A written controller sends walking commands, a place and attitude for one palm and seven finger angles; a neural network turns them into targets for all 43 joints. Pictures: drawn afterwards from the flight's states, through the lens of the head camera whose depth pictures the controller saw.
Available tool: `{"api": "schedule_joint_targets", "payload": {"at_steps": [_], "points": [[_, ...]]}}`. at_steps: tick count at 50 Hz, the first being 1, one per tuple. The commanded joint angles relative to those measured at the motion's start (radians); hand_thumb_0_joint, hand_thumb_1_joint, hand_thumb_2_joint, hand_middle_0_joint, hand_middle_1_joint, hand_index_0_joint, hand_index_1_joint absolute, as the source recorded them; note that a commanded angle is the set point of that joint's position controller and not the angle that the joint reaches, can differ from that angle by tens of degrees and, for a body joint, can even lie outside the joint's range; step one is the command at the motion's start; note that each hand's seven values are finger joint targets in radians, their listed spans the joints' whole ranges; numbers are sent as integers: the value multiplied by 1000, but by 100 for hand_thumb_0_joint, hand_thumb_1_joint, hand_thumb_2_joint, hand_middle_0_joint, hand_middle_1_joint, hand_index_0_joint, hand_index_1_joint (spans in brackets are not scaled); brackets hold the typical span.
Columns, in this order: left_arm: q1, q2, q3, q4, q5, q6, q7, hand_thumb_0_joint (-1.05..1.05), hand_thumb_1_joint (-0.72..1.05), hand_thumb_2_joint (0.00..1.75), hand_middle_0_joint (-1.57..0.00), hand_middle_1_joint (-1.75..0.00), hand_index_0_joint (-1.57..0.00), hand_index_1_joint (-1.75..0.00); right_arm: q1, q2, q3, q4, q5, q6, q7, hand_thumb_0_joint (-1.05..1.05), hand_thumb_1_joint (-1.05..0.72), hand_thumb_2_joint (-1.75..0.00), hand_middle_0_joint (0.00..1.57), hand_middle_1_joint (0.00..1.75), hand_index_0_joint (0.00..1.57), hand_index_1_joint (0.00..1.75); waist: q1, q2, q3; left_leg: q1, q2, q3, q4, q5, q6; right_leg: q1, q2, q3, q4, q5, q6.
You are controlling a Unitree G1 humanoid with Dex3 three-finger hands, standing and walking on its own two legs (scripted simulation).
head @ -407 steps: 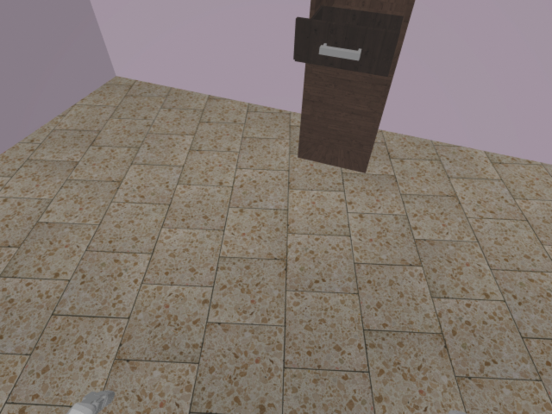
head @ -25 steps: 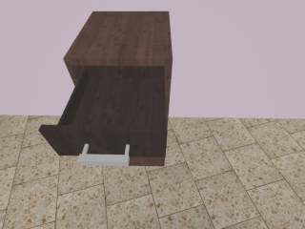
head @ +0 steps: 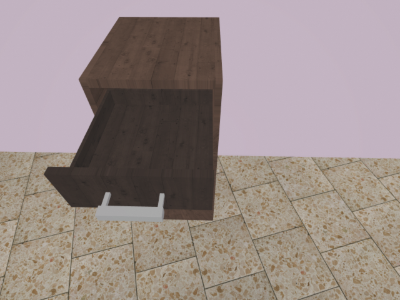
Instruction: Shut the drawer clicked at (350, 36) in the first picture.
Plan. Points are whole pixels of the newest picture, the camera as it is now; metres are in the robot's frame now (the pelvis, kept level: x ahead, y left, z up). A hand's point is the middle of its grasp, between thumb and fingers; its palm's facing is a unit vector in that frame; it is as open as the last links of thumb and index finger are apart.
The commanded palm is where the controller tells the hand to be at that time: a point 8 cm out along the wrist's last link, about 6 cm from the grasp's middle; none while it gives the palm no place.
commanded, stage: look again from close up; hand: left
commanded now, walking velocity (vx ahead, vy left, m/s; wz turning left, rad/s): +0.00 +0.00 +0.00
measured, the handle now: (132, 205) +0.31 +0.17 +0.00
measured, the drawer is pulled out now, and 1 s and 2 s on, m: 0.30 0.29 0.29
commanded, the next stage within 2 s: raise the hand and make a fist in 0.20 s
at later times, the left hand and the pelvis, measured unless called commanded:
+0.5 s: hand (111, 273) +0.17 +0.18 -0.01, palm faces +0.26 -0.96 -0.11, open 7.0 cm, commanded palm +0.09 +0.22 -0.05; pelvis -0.03 -0.01 -0.01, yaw +4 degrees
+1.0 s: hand (130, 283) +0.15 +0.14 +0.01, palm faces -0.06 -1.00 -0.02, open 4.5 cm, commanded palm +0.11 +0.20 +0.01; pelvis -0.03 +0.00 -0.07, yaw +5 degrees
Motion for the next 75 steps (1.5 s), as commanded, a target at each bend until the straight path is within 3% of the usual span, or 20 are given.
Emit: {"api": "schedule_joint_targets", "payload": {"at_steps": [1, 14, 15, 16, 17, 18, 19, 20, 22, 26, 28, 32, 37, 41, 44, 48, 53, 60, 70, 75], "points": [[59, 102, 24, -29, 3, -12, 3, 0, 90, 90, -20, -30, -20, -30, 90, -92, -20, -10, -1, -7, -1, 0, -90, -90, 20, 30, 20, 30, -8, -14, 1, -46, 114, -81, -72, 171, 19, 18, -124, 108, -76, 220, -27], [71, 101, 23, -26, 3, -13, -1, 0, 90, 90, -20, -30, -20, -30, 114, -77, -17, 6, -1, 1, 2, 0, -90, -90, 20, 30, 20, 30, -7, -23, 37, -73, 102, -74, -77, 77, 12, -10, -123, 130, -135, 86, -31], [159, 123, 33, 15, 13, -38, 38, 0, 90, 90, -20, -30, -20, -30, -16, -117, -25, -59, 4, -8, 10, 0, -90, -90, 20, 30, 20, 30, 44, -30, 32, -156, 121, -28, 98, 132, -10, 46, -177, 128, -70, 541, 2], [-596, 348, 142, -1502, -216, -261, 22, 0, 90, 90, -22, -32, -22, -32, -29, -292, -49, -446, 57, -158, -44, 0, -90, -90, 20, 30, 20, 30, -71, 128, -489, 41, -4, -56, -27, 195, 14, 179, -101, 92, -27, 319, -2], [-186, 266, 143, -1259, -129, -195, 64, 0, 90, 90, -24, -34, -24, -34, -135, -190, -27, -395, 42, -245, -82, 0, -90, -90, 20, 30, 20, 30, 18, 252, -415, 23, 9, -12, -25, 264, 27, 162, -49, 48, -7, 172, -34], [-118, 195, 90, -1157, -148, -150, 115, 0, 90, 90, -26, -37, -26, -37, -115, -209, -40, -339, 42, -280, -80, 0, -90, -90, 20, 30, 20, 30, -18, 214, -349, -45, 21, -24, -7, 185, 3, 89, -49, -2, -22, 76, -19], [150, -28, -26, -952, -149, -64, 102, 0, 90, 90, -28, -39, -28, -39, -85, -160, -29, -326, 54, -284, -63, 0, -90, -90, 20, 30, 20, 30, -23, 100, -180, -136, 30, -34, -23, 90, 8, -3, -46, -42, -40, 11, -2], [-2, -12, -30, -1150, -206, -98, 78, 0, 90, 90, -30, -41, -30, -41, -104, -202, -23, -412, 67, -303, -58, 0, -90, -90, 20, 30, 20, 30, -41, 19, -51, -201, 27, -79, -18, -14, 13, -73, -53, -50, -41, -75, 12], [-24, 30, 6, -1113, -196, -210, 36, 0, 90, 90, -34, -45, -34, -45, -111, -224, -48, -462, 43, -349, -55, 0, -90, -90, 20, 30, 20, 30, -71, -178, 35, -293, 6, -66, 91, -112, 26, -234, -56, -60, -58, -289, 30], [332, -22, 64, -939, -240, -436, -156, 0, 90, 90, -42, -54, -42, -54, -126, -213, -83, -597, 17, -360, 9, 0, -90, -90, 20, 30, 20, 30, 38, -328, -71, -525, -21, -33, 285, -127, -5, -291, -60, -26, 98, -400, 20], [416, 16, 111, -959, -254, -543, -258, 0, 90, 90, -46, -58, -46, -58, -140, -218, -95, -659, 20, -349, 51, 0, -90, -90, 20, 30, 20, 30, 67, -215, -159, -573, -37, -16, 351, -102, -17, -246, -66, -4, 188, -273, -1], [169, 134, 118, -1294, -212, -704, -325, 0, 90, 90, -54, -67, -54, -67, -148, -198, -89, -741, 10, -345, 60, 0, -90, -90, 20, 30, 20, 30, 39, 74, -287, -626, -25, -20, 470, -106, 7, -389, -62, 19, 345, -265, -19], [100, 88, 64, -1515, -214, -612, -230, 0, 90, 90, -64, -78, -64, -78, -123, -200, -72, -788, 25, -303, 34, 0, -90, -90, 20, 30, 20, 30, -25, 124, -290, -591, -10, -69, 484, -152, 23, -452, -40, -25, 363, -241, -16], [149, 47, -28, -1540, -192, -477, -226, 0, 90, 90, -72, -86, -72, -86, -100, -208, -58, -807, 33, -273, 16, 0, -90, -90, 20, 30, 20, 30, -46, 54, -289, -589, -2, -90, 478, -115, 27, -424, -32, -54, 350, -189, -4], [209, 66, -29, -1496, -177, -364, -244, 0, 90, 90, -78, -93, -78, -93, -99, -207, -48, -820, 42, -250, 4, 0, -90, -90, 20, 30, 20, 30, -34, -29, -294, -602, -1, -95, 464, -92, 26, -379, -31, -60, 332, -177, 3], [344, 100, 59, -1500, -190, -258, -219, 0, 90, 90, -86, -101, -86, -101, -141, -183, -45, -838, 49, -226, -4, 0, -90, -90, 20, 30, 20, 30, 29, -91, -326, -602, -3, -87, 425, -45, 20, -278, -36, -66, 319, -142, 6], [380, 90, 96, -1647, -204, -284, -134, 0, 90, 90, -96, -112, -96, -112, -149, -154, -40, -835, 45, -224, -1, 0, -90, -90, 20, 30, 20, 30, 39, -77, -302, -583, 6, -77, 406, 5, 13, -262, -35, -91, 334, -74, 6], [419, 42, -43, -1778, -172, -388, -136, 0, 90, 90, -110, -127, -110, -127, -79, -178, -50, -828, 39, -269, 21, 0, -90, -90, 20, 30, 20, 30, -13, 16, -307, -517, 14, -83, 428, 27, 18, -333, -35, -102, 351, -68, 6], [521, 90, 31, -1833, -152, -261, -110, 0, 90, 90, -130, -149, -130, -149, -86, -160, -56, -863, 53, -213, 7, 0, -90, -90, 20, 30, 20, 30, 29, -12, -293, -474, 14, -70, 386, 125, 16, -228, -37, -103, 323, 59, 5], [499, 43, -34, -1899, -169, -253, -120, 0, 90, 90, -140, -160, -140, -160, -80, -160, -39, -862, 53, -224, 13, 0, -90, -90, 20, 30, 20, 30, 10, 11, -254, -422, 24, -80, 375, 177, 14, -239, -34, -115, 307, 95, 12]]}}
